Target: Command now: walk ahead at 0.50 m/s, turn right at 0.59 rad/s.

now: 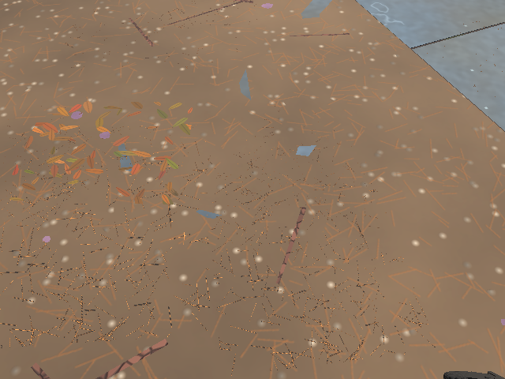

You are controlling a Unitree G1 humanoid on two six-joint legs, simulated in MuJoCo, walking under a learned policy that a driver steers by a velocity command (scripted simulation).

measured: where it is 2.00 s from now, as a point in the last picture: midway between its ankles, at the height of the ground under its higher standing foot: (191, 226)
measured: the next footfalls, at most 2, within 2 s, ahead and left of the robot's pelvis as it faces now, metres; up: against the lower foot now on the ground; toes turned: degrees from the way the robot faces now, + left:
right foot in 0.40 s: +0.35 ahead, -0.17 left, +0.00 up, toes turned -3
left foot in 0.92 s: +0.59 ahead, +0.13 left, +0.00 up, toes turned +17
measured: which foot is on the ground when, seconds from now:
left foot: down 0.00-0.40, up 0.42-0.90, down 0.92-1.00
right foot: up 0.00-0.38, down 0.40-0.92, up 0.94-1.00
